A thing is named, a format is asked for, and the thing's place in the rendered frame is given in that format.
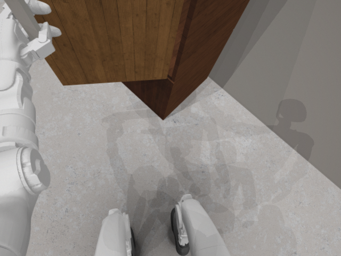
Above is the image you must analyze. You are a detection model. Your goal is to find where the robot right foot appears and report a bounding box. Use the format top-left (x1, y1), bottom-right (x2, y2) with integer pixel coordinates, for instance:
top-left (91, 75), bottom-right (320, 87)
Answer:
top-left (170, 208), bottom-right (190, 256)

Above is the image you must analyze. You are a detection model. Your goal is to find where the robot left upper arm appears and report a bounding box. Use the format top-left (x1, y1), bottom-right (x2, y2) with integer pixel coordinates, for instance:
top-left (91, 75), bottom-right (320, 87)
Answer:
top-left (0, 147), bottom-right (51, 256)

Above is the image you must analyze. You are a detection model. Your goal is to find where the left robot forearm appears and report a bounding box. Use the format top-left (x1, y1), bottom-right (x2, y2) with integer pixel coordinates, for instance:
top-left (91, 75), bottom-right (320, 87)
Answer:
top-left (0, 60), bottom-right (39, 152)

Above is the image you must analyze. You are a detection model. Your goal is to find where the robot right shin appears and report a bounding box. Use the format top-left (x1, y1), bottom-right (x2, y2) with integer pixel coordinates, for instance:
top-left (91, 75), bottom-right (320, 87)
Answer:
top-left (176, 194), bottom-right (192, 245)

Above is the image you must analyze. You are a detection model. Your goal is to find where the cupboard door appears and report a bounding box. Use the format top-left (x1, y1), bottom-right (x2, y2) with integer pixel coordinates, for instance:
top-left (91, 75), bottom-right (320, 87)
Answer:
top-left (34, 0), bottom-right (184, 86)

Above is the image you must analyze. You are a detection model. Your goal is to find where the left robot hand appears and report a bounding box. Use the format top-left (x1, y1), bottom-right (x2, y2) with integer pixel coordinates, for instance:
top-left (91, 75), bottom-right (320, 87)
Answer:
top-left (0, 0), bottom-right (62, 71)

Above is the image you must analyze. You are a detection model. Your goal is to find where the handle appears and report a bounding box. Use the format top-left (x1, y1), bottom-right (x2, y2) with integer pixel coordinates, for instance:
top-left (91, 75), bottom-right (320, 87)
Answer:
top-left (4, 0), bottom-right (40, 40)

